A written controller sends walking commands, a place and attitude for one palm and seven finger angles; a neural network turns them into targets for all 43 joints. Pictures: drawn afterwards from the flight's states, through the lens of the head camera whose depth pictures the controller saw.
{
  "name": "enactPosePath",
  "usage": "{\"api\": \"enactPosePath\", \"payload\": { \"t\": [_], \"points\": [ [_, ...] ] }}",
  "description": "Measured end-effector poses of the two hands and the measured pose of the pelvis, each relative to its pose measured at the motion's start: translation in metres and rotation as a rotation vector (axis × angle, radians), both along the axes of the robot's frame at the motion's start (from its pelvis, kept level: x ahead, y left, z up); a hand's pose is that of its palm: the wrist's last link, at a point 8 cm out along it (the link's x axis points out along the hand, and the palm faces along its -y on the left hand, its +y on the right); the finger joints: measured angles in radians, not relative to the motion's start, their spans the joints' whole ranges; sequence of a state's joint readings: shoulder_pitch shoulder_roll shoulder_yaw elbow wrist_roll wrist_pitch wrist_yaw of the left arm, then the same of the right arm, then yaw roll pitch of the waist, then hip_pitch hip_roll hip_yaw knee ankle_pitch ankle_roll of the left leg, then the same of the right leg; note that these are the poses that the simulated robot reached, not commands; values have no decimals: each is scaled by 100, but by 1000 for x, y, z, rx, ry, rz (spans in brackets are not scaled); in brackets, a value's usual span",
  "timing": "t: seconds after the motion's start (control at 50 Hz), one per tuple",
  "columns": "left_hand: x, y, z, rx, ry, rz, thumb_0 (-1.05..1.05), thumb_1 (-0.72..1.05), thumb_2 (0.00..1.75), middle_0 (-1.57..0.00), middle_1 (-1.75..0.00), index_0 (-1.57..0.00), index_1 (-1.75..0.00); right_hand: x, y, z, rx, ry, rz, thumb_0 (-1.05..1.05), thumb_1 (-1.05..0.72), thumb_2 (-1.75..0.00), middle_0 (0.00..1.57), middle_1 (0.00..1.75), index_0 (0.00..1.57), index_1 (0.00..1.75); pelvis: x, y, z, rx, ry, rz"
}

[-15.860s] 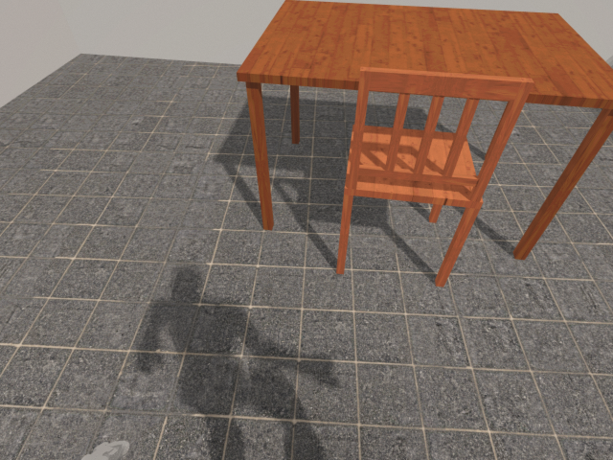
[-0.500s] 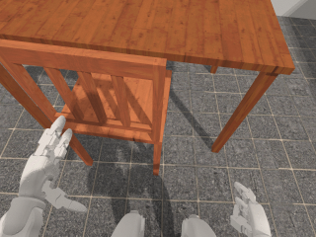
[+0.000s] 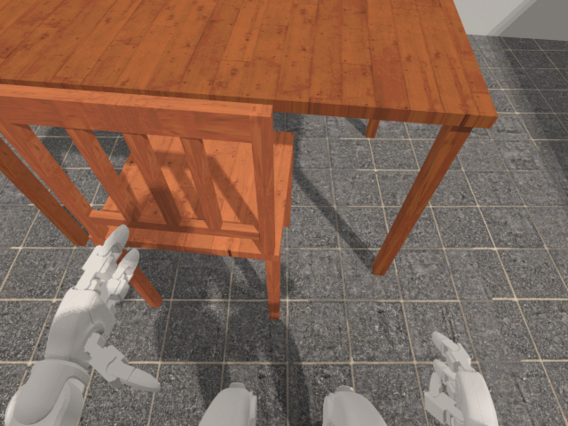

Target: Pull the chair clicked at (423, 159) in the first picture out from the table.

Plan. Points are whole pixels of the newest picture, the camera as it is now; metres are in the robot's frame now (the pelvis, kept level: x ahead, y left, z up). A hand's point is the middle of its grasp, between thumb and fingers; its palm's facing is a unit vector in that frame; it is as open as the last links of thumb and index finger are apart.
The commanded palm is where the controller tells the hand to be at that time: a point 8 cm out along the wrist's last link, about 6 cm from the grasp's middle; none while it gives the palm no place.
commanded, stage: raise the hand toward the chair's back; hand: left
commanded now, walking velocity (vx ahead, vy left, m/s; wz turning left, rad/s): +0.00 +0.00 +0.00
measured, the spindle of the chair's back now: (156, 182) +0.50 +0.26 -0.01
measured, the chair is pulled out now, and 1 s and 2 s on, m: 0.00 0.00 0.00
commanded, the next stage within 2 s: aim the fingers beside a spindle in 0.04 s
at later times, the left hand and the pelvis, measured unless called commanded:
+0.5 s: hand (149, 294) +0.27 +0.19 +0.05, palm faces -0.06 -1.00 -0.03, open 16.9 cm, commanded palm +0.25 +0.24 +0.04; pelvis +0.00 +0.01 -0.01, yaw +0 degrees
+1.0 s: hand (183, 291) +0.29 +0.16 +0.01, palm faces -0.10 -0.99 -0.04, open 16.9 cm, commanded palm +0.28 +0.22 +0.03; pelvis +0.00 +0.01 -0.02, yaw +0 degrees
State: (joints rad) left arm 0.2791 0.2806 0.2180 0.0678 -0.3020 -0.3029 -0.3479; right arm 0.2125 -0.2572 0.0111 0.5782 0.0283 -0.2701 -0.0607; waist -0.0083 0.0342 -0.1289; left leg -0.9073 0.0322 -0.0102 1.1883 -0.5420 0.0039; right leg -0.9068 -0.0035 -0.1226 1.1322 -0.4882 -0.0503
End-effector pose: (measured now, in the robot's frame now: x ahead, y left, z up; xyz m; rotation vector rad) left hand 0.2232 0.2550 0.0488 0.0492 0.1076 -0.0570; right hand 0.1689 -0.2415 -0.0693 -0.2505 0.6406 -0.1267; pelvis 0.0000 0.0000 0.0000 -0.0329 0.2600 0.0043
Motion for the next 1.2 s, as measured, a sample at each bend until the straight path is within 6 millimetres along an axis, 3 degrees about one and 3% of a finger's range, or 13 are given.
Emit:
{"api": "enactPosePath", "payload": {
  "t": [0.2, 0.36, 0.52, 0.68, 0.82, 0.9, 1.02, 1.2],
  "points": [
    [-1, 6, 13, 17, -102, 47, -1, -50, 30, -7, -8, -6, -8, 2, 5, -1, -2, -10, 26, 2, -90, -90, 20, 30, 20, 30, -3, -1, -2, -5, -1, 3],
    [16, -5, -11, -23, -6, -22, -1, -50, 30, -6, -8, -6, -8, 0, 7, -5, -15, -1, 19, 2, -90, -90, 20, 30, 20, 30, -3, 5, -4, -8, 16, 3],
    [35, -9, -1, -16, -96, -8, -1, -50, 30, -6, -8, -6, -8, -3, 10, -8, -20, 32, 20, 2, -90, -90, 20, 30, 20, 30, 2, 10, -6, -7, 37, -3],
    [40, -18, -20, -26, -4, -32, -1, -50, 30, -6, -8, -6, -8, 0, 16, -13, -6, 49, 18, 2, -90, -90, 20, 30, 20, 30, 6, 15, -7, -5, 52, -7],
    [44, -23, -10, -15, -103, -10, -1, -50, 30, -6, -8, -6, -8, 4, 20, -20, -1, 57, 43, 2, -90, -90, 20, 30, 20, 30, 5, 15, -12, -3, 62, -5],
    [46, -28, -16, -7, -86, -24, -1, -50, 30, -6, -8, -6, -8, 6, 21, -24, 9, 61, 47, 2, -90, -90, 20, 30, 20, 30, 3, 14, -14, -2, 66, -3],
    [55, -41, -32, -13, -31, -43, -1, -50, 30, -6, -8, -6, -8, 3, 18, -30, 9, 67, 40, 2, -90, -90, 20, 30, 20, 30, -2, 10, -18, 2, 72, -3],
    [73, -36, -21, 12, -109, 0, -1, -50, 30, -6, -8, -6, -8, -11, 8, -40, 12, 116, 28, 2, -90, -90, 20, 30, 20, 30, -5, 3, -21, 8, 80, -3]
  ]
}}
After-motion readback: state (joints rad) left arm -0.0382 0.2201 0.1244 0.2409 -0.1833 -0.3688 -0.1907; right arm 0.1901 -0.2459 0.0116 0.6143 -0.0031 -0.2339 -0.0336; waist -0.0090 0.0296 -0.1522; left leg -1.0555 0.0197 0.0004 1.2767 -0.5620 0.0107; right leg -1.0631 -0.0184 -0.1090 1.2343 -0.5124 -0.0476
